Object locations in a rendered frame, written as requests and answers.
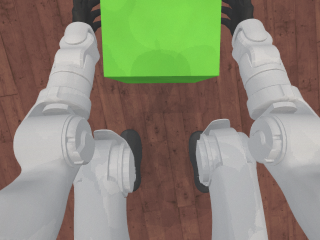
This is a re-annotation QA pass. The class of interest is robot left thigh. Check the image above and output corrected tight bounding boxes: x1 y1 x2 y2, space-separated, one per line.
74 139 135 240

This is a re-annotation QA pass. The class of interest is robot right hand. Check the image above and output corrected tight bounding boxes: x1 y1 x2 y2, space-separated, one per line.
221 0 254 36

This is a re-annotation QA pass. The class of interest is robot right thigh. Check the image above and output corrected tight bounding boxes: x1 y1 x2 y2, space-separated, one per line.
196 127 268 240

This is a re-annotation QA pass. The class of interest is robot thigh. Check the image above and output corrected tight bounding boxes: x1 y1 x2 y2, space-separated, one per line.
74 139 135 240
196 127 268 240

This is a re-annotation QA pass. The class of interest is carton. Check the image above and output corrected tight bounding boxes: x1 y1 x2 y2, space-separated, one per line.
100 0 222 84

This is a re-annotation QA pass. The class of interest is robot right upper arm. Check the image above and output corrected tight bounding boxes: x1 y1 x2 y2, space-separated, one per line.
247 113 320 240

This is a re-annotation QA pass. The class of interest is robot left hand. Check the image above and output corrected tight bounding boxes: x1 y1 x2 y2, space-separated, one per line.
72 0 102 33

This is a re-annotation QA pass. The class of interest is right robot forearm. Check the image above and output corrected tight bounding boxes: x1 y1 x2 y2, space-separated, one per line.
231 18 319 120

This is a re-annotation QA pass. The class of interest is robot left upper arm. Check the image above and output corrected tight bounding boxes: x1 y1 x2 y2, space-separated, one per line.
0 114 96 240

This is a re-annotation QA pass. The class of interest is left robot forearm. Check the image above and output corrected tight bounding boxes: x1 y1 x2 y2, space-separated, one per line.
13 22 100 161

